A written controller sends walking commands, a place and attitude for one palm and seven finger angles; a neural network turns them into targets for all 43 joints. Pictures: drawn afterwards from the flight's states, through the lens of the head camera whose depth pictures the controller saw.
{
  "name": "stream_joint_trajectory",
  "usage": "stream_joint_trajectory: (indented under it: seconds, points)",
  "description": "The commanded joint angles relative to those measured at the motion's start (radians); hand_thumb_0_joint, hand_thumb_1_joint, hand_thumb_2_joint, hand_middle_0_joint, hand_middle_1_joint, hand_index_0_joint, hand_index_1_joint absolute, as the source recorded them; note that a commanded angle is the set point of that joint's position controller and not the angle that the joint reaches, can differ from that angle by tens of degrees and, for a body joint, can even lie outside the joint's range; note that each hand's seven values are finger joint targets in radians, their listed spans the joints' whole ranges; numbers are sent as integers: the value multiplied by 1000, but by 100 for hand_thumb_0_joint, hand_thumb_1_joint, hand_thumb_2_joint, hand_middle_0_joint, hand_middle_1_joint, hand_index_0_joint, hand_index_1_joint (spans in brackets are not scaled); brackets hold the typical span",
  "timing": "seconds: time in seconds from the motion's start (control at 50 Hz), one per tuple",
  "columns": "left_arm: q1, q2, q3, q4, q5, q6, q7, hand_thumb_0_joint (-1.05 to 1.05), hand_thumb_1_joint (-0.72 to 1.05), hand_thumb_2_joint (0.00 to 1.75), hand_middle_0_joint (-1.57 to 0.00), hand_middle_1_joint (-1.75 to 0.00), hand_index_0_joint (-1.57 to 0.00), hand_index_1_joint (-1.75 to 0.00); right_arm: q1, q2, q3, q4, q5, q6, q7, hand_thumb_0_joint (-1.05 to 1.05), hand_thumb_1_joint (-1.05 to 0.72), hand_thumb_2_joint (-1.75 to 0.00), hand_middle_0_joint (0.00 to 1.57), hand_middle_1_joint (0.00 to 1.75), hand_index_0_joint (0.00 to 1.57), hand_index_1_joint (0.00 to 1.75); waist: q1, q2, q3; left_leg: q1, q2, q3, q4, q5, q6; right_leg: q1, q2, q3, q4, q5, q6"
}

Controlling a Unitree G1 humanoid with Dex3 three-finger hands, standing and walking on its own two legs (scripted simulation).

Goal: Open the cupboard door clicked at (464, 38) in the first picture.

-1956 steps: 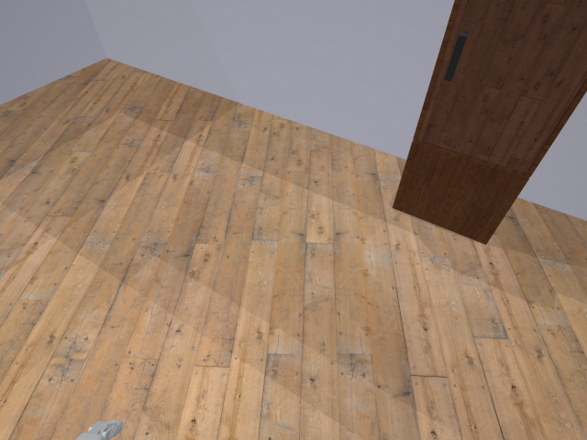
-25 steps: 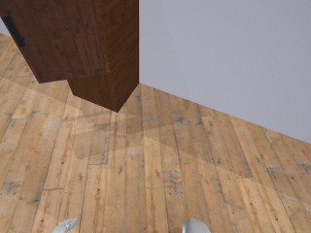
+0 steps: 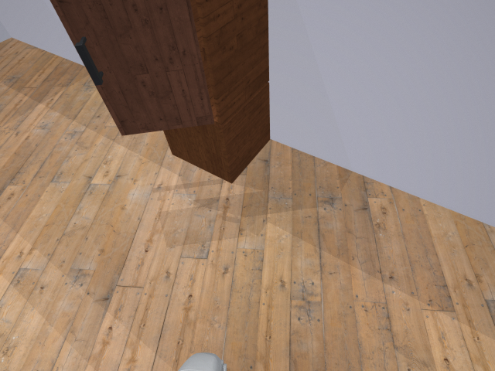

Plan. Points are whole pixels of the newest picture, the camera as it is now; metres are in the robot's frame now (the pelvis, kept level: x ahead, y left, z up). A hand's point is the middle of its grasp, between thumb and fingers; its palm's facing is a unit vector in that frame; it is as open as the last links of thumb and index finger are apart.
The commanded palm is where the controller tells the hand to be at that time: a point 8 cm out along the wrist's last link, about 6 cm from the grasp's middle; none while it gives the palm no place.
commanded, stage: take the last steps up to it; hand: left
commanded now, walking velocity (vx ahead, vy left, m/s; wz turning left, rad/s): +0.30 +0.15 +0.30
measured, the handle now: (91, 61) +1.00 +0.56 -0.01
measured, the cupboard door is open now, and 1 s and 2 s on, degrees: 40 40 40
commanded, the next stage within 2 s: come to a stop and stand still in 1.42 s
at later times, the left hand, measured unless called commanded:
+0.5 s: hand out of the picture -0.07 +0.26 -0.19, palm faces +0.26 -0.95 -0.18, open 7.4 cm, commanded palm none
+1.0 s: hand (127, 259) +0.37 +0.32 -0.17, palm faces +0.03 -0.98 -0.19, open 7.4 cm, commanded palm none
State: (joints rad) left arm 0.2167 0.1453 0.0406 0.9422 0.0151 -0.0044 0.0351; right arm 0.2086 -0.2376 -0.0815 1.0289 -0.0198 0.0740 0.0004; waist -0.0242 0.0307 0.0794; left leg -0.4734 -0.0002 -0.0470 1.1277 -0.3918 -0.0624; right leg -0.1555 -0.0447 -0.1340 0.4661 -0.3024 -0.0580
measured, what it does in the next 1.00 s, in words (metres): walks ahead: left foot, then right foot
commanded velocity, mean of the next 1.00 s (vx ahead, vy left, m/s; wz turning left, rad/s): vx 0.30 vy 0.09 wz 0.02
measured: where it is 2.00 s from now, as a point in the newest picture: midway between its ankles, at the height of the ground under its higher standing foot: (221, 302)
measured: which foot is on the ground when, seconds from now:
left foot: up 0.00-0.40, down 0.42-0.98, up 1.00-1.00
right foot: down 0.00-0.40, up 0.42-0.96, down 0.98-1.00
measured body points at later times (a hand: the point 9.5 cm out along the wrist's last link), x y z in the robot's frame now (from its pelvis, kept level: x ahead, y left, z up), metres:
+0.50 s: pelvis +0.06 +0.11 -0.02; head +0.08 +0.14 +0.43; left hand -0.08 +0.32 -0.17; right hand +0.23 -0.09 -0.14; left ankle +0.05 +0.19 -0.74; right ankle -0.01 -0.04 -0.68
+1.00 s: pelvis +0.24 +0.14 -0.02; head +0.28 +0.13 +0.42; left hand +0.37 +0.37 -0.15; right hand +0.09 -0.06 -0.16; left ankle +0.06 +0.19 -0.73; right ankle +0.29 +0.07 -0.75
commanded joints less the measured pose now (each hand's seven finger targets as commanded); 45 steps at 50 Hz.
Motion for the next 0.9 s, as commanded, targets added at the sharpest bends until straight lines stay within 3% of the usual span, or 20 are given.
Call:
stream_joint_trajectory:
  seconds: [0.0,0.1,0.16,0.26,0.3,0.32,0.34,0.36,0.38,0.4,0.42,0.44,0.46,0.5,0.56,0.66,0.76,0.84,0.88]
  points:
    - [133,177,43,-11,7,-32,0,0,90,90,-20,-30,-20,-30,-70,-30,2,-71,-2,-22,6,0,-90,-90,20,30,20,30,67,-176,-39,-110,23,20,-76,-15,-4,150,-285,220,-171,412,-59]
    - [215,182,52,46,13,-48,-11,0,90,90,-20,-30,-20,-30,-162,-36,7,-96,-3,-40,21,0,-90,-90,20,30,20,30,104,-197,-19,-161,48,38,-152,-12,7,207,-339,249,-228,225,-80]
    - [249,177,52,79,19,-53,-14,0,90,90,-20,-30,-20,-30,-215,-29,10,-115,-1,-47,30,0,-90,-90,20,30,20,30,113,-184,1,-156,52,59,-216,-3,15,195,-357,241,-247,160,-85]
    - [242,190,53,107,24,-52,-20,0,90,90,-20,-30,-20,-30,-251,-6,23,-134,3,-59,43,0,-90,-90,20,30,20,30,104,-217,22,-21,39,111,-391,12,38,93,-357,160,-246,96,-65]
    - [213,205,55,111,24,-50,-22,0,90,90,-20,-30,-20,-30,-211,-7,28,-126,6,-70,43,0,-90,-90,20,30,20,30,78,-209,15,95,19,135,-486,25,53,34,-348,121,-210,115,-51]
    - [198,212,56,115,21,-48,-24,0,90,90,-20,-30,-20,-30,-166,-10,27,-112,5,-75,40,0,-90,-90,20,30,20,30,54,-196,8,192,-2,168,-549,65,56,-16,-327,80,-176,115,-32]
    - [175,213,56,114,18,-46,-24,0,90,90,-20,-30,-20,-30,-80,-25,25,-86,3,-84,34,0,-90,-90,20,30,20,30,10,-181,-22,351,-23,191,-646,115,61,-90,-293,38,-99,125,-8]
    - [166,189,46,111,16,-44,-29,0,90,90,-20,-30,-20,-30,36,-83,11,-51,3,-92,23,0,-90,-90,20,30,20,30,-39,-49,-85,539,-3,167,-703,105,69,-171,-231,-19,85,121,21]
    - [170,125,35,88,6,-40,-37,0,90,90,-20,-30,-20,-30,174,-186,-19,-22,-8,-100,8,0,-90,-90,20,30,20,30,-98,236,-170,706,230,-159,-773,32,146,-366,-97,-104,382,-153,75]
    - [101,96,20,43,11,-36,-32,0,90,90,-20,-30,-20,-30,272,-241,-27,-4,-5,-91,-8,0,-90,-90,20,30,20,30,-128,305,-161,686,358,-346,-878,124,229,-516,-38,-17,614,-333,81]
    - [56,101,21,28,9,-35,-26,0,90,90,-20,-30,-20,-30,237,-220,-19,-3,-3,-82,-20,0,-90,-90,20,30,20,30,-102,169,-106,624,389,-297,-880,186,275,-555,-77,61,720,-296,57]
    - [56,97,21,35,15,-34,-27,0,90,90,-20,-30,-20,-30,175,-165,-1,-26,-4,-91,-18,0,-90,-90,20,30,20,30,-65,101,-80,524,349,-258,-898,128,274,-534,-93,76,746,-225,46]
    - [72,97,24,60,16,-27,-32,0,90,90,-20,-30,-20,-30,104,-134,9,-54,-1,-96,-22,0,-90,-90,20,30,20,30,-26,112,-46,441,329,-236,-919,105,256,-520,-115,97,773,-151,53]
    - [103,83,25,91,19,-13,-38,0,90,90,-20,-30,-20,-30,70,-72,27,-59,0,-111,-24,0,-90,-90,20,30,20,30,16,52,43,342,267,-132,-957,224,225,-477,-117,115,756,-35,58]
    - [128,75,27,100,13,-10,-38,0,90,90,-20,-30,-20,-30,126,-47,35,-27,4,-135,-26,0,-90,-90,20,30,20,30,45,33,11,389,223,-35,-948,492,207,-469,-86,101,726,48,65]
    - [16,78,31,49,10,-2,-40,0,90,90,-20,-30,-20,-30,208,-25,38,8,1,-146,-32,0,-90,-90,20,30,20,30,41,27,9,459,234,-17,-946,618,213,-539,-68,111,635,113,65]
    - [-150,68,15,-11,7,-10,-47,0,90,90,-20,-30,-20,-30,318,-23,49,64,-7,-150,-41,0,-90,-90,20,30,20,30,-1,20,50,554,256,-8,-916,779,213,-570,-47,68,476,115,44]
    - [-229,57,2,-50,2,-16,-49,0,90,90,-20,-30,-20,-30,372,-36,56,104,-11,-147,-44,0,-90,-90,20,30,20,30,-18,15,40,577,257,33,-862,918,206,-469,-16,40,319,73,10]
    - [-169,62,3,-42,1,-23,-45,0,90,90,-20,-30,-20,-30,362,-51,53,118,-9,-142,-44,0,-90,-90,20,30,20,30,15,32,2,558,253,63,-778,1100,195,-323,32,7,240,22,-14]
